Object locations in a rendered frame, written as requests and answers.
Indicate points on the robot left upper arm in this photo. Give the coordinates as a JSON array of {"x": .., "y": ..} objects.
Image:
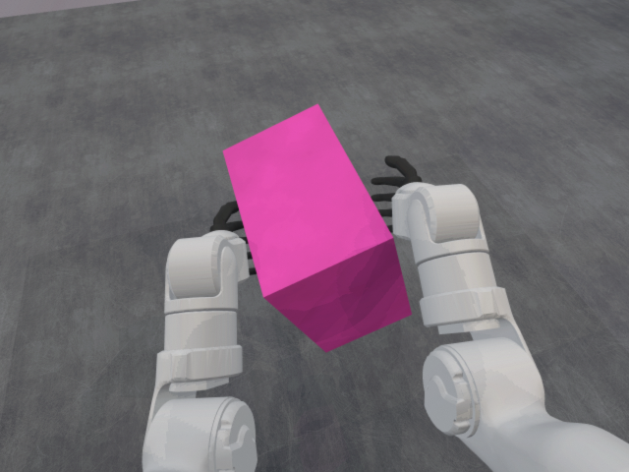
[{"x": 212, "y": 434}]

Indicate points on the robot right forearm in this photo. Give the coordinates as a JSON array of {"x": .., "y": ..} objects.
[{"x": 444, "y": 225}]

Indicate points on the robot right upper arm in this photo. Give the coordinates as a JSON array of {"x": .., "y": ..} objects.
[{"x": 488, "y": 393}]

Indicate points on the carton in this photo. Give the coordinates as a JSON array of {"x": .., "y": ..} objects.
[{"x": 324, "y": 257}]

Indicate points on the right robot hand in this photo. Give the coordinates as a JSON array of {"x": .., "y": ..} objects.
[{"x": 410, "y": 176}]

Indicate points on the left robot hand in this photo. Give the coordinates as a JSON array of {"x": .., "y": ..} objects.
[{"x": 219, "y": 223}]

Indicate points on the robot left forearm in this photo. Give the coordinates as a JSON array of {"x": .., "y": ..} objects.
[{"x": 201, "y": 300}]

